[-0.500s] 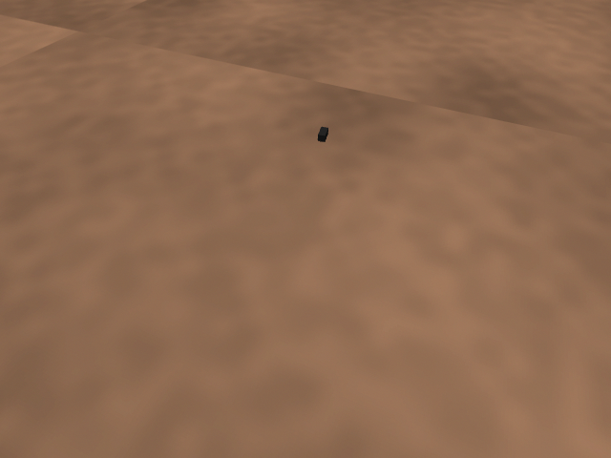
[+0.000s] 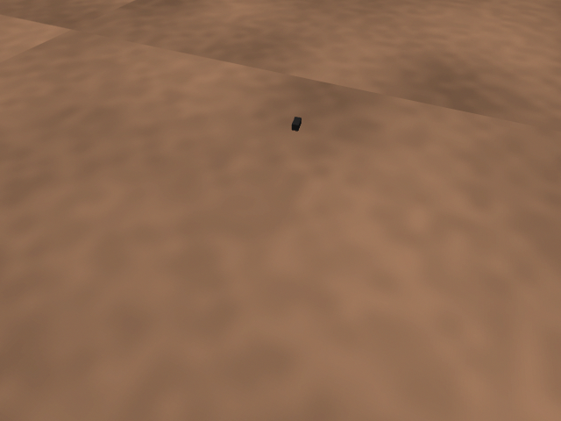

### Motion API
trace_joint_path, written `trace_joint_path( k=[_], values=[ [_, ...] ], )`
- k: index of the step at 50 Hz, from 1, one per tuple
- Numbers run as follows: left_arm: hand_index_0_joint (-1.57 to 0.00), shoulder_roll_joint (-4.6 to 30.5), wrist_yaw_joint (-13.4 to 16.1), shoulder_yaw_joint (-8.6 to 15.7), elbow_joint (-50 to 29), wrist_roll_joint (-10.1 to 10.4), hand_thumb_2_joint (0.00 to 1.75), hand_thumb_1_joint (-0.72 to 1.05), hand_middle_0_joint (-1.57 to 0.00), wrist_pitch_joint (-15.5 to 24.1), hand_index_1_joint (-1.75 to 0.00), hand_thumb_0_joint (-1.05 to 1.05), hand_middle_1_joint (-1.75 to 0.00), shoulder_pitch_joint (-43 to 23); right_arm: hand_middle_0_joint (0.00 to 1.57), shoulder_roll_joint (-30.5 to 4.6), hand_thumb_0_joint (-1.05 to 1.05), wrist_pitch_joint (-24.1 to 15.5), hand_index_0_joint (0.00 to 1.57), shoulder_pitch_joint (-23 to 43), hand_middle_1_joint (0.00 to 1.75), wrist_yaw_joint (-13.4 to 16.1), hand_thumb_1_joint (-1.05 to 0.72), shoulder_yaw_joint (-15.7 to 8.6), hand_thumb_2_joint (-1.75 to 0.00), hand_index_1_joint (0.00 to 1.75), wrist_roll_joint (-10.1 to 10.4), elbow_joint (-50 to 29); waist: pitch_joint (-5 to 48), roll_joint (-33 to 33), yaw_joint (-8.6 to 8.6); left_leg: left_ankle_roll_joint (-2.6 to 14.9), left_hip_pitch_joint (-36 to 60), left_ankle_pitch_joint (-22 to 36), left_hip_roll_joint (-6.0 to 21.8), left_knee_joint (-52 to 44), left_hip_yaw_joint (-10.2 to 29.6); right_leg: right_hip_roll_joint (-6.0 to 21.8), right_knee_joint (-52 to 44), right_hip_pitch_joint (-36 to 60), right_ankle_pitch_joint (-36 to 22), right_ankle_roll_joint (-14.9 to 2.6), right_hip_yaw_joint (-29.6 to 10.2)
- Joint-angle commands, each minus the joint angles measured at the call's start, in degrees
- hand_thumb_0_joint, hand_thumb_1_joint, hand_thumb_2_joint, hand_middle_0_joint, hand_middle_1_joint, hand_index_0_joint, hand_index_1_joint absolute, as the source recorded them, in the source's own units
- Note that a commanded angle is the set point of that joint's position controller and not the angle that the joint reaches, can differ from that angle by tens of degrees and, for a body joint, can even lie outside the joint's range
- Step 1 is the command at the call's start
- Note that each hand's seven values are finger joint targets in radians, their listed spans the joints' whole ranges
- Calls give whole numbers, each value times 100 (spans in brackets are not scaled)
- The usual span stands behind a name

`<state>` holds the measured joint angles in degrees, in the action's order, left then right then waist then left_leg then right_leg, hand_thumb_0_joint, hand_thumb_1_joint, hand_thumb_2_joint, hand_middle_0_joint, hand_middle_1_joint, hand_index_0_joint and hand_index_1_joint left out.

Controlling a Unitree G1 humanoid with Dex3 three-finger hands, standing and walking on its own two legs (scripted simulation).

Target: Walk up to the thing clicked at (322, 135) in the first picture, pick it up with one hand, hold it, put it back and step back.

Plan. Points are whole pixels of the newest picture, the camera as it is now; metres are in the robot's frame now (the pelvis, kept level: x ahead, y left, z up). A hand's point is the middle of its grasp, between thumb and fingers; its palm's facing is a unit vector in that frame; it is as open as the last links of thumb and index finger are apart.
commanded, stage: stand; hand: left
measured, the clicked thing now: (296, 123) +1.88 -0.06 -0.76
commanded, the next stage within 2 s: walk up in 0.62 s
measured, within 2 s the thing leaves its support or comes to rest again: neither
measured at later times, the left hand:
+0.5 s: hand out of the picture +0.08 +0.25 -0.16, palm faces -0.02 -0.94 -0.34, open 7.4 cm
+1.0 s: hand out of the picture +0.13 +0.39 -0.17, palm faces +0.31 -0.90 -0.31, open 7.4 cm
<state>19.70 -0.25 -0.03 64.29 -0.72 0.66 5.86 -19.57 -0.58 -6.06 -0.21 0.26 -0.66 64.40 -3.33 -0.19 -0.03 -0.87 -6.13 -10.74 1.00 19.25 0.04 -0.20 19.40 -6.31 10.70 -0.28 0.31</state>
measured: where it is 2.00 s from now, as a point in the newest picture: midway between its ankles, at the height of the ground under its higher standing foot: (280, 312)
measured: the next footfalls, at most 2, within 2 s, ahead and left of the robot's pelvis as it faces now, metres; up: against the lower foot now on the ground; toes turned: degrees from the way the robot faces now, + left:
left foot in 0.92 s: +0.15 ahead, +0.20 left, +0.00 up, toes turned +24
right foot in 1.46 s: +0.52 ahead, -0.05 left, +0.00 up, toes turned +31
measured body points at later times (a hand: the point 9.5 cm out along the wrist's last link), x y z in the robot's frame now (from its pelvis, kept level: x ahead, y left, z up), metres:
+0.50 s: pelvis +0.00 +0.00 +0.00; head +0.01 +0.00 +0.45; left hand +0.08 +0.30 -0.13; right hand +0.08 -0.30 -0.13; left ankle +0.00 +0.13 -0.75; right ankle +0.00 -0.12 -0.75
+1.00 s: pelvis +0.08 +0.06 -0.04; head +0.03 +0.10 +0.41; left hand +0.11 +0.44 -0.15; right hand +0.23 -0.31 -0.07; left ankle +0.12 +0.18 -0.75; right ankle +0.04 -0.08 -0.70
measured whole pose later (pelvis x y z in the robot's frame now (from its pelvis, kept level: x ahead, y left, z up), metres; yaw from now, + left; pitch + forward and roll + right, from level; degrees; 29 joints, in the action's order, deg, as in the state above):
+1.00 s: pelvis +0.08 +0.06 -0.04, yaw +17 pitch -5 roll +2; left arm 30.1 -7.4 9.1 51.9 -4.3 -4.4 5.3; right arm -29.3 -3.0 -18.3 -0.5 -6.7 -0.7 55.7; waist -0.4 9.9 0.2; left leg 2.4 -20.2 -16.1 1.5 41.2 -8.0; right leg 4.2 62.6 -16.0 30.3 -2.7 1.8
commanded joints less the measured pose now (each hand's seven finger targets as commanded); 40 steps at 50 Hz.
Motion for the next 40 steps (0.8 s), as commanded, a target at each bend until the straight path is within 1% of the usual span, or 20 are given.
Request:
trace_joint_path(
  k=[1,12,16,19,20,21,22,25,26,30,31,32,33,34,35,36,37,38,39,40],
  values=[
    [-20,1200,77,227,-371,31,90,90,-20,124,-30,0,-30,-250,20,-1218,0,-114,20,201,30,82,-90,-232,-90,30,3,-356,481,-11,11,214,38,656,633,-293,473,779,-324,98,-829,-132,-576],
    [-20,1218,71,226,-368,34,90,90,-20,131,-30,0,-30,-214,20,-1196,0,-115,20,192,30,77,-90,-229,-90,30,14,-381,478,17,-1,197,79,758,618,-299,475,766,-353,85,-928,-135,-557],
    [-20,1219,73,223,-357,29,90,90,-20,124,-30,0,-30,-212,20,-1209,0,-116,20,189,30,79,-90,-224,-90,30,20,-373,457,9,5,188,86,706,636,-322,486,764,-348,73,-838,-141,-553],
    [-20,1213,76,216,-358,27,90,90,-20,142,-30,0,-30,-189,20,-1215,0,-110,20,195,30,76,-90,-231,-90,30,20,-378,505,50,0,204,144,827,637,-277,476,768,-379,114,-975,-122,-550],
    [-20,1240,80,228,-356,20,90,90,-20,140,-30,0,-30,-198,20,-1213,0,-109,20,153,30,82,-90,-233,-90,30,15,-378,512,70,-16,211,117,787,627,-275,471,783,-380,136,-1008,-130,-576],
    [-20,1232,79,222,-372,21,90,90,-20,142,-30,0,-30,-177,20,-1236,0,-110,20,168,30,82,-90,-238,-90,30,18,-387,555,-1,-4,205,159,852,636,-273,467,784,-343,167,-1072,-130,-552],
    [-20,1234,78,225,-350,33,90,90,-20,136,-30,0,-30,-163,20,-1224,0,-110,20,168,30,84,-90,-227,-90,30,18,-371,454,0,2,201,114,802,618,-290,470,767,-366,96,-1027,-120,-558],
    [-20,1255,82,234,-377,35,90,90,-20,130,-30,0,-30,-190,20,-1220,0,-115,20,152,30,85,-90,-230,-90,30,14,-392,500,1,4,204,96,832,641,-317,466,786,-335,160,-1008,-140,-562],
    [-20,1216,83,226,-373,36,90,90,-20,132,-30,0,-30,-196,20,-1226,0,-112,20,183,30,85,-90,-224,-90,30,13,-390,442,-33,13,207,51,853,632,-309,481,768,-354,147,-1029,-126,-540],
    [-20,1230,76,225,-353,21,90,90,-20,130,-30,0,-30,-143,20,-1228,0,-106,20,168,30,82,-90,-229,-90,30,15,-390,381,38,17,202,89,709,631,-348,495,745,-390,35,-812,-120,-526],
    [-20,2247,-202,1007,-1096,-238,90,90,-20,169,-30,0,-30,-403,20,-2207,0,-221,20,-509,30,-40,-90,-670,-90,30,103,-694,806,739,242,456,-1523,-1898,636,145,1314,732,299,1091,2484,-347,-192],
    [-20,2295,-300,1046,-1181,-361,90,90,-20,140,-30,0,-30,-274,20,-2144,0,-248,20,-31,30,-105,-90,-616,-90,30,5,-886,341,753,457,234,-2847,-2191,369,374,940,1080,30,1495,3496,-521,-552],
    [-20,2333,-349,1096,-1235,-344,90,90,-20,120,-30,0,-30,-78,20,-1943,0,-234,20,281,30,-137,-90,-528,-90,30,-81,-1110,257,1148,613,-19,-3626,-1399,-77,1201,-93,1692,-791,2045,3928,-675,-869],
    [-20,2375,-364,1113,-1305,-246,90,90,-20,106,-30,0,-30,21,20,-1792,0,-281,20,616,30,-168,-90,-537,-90,30,-86,-1273,349,1710,789,227,-3753,-1343,52,2525,-262,2537,-1191,1668,3982,-1026,-1712],
    [-20,2314,-392,1138,-1477,-201,90,90,-20,110,-30,0,-30,-260,20,-1878,0,-296,20,571,30,-175,-90,-659,-90,30,-100,-1347,171,1394,730,103,-3808,-1468,361,2940,-313,2802,-1324,1335,3578,-1227,-1732],
    [-20,2259,-456,1175,-1551,-192,90,90,-20,75,-30,0,-30,-409,20,-2015,0,-309,20,527,30,-210,-90,-740,-90,30,-97,-1341,17,953,704,59,-3425,-1603,585,2878,-192,2824,-1384,840,3242,-1308,-1717],
    [-20,2137,-495,1156,-1673,-219,90,90,-20,77,-30,0,-30,-553,20,-1998,0,-324,20,246,30,-260,-90,-745,-90,30,-76,-1269,59,818,572,117,-3284,-1584,614,2934,-213,2623,-1287,763,3170,-1232,-1332],
    [-20,2069,-510,1151,-1767,-250,90,90,-20,109,-30,0,-30,-752,20,-1997,0,-314,20,13,30,-307,-90,-761,-90,30,-65,-1245,102,743,406,164,-3035,-1520,719,2879,-135,2526,-1146,668,3087,-1148,-997],
    [-20,2048,-542,1163,-1849,-262,90,90,-20,119,-30,0,-30,-976,20,-1981,0,-291,20,-335,30,-359,-90,-776,-90,30,-35,-1167,214,864,256,168,-2733,-1258,668,2789,-346,2265,-1081,636,3082,-1040,-478],
    [-20,2077,-580,1176,-1933,-272,90,90,-20,108,-30,0,-30,-1164,20,-1944,0,-262,20,-636,30,-387,-90,-794,-90,30,-2,-1152,305,966,113,142,-2285,-954,626,2481,-563,2055,-979,505,2971,-936,-30]
  ],
)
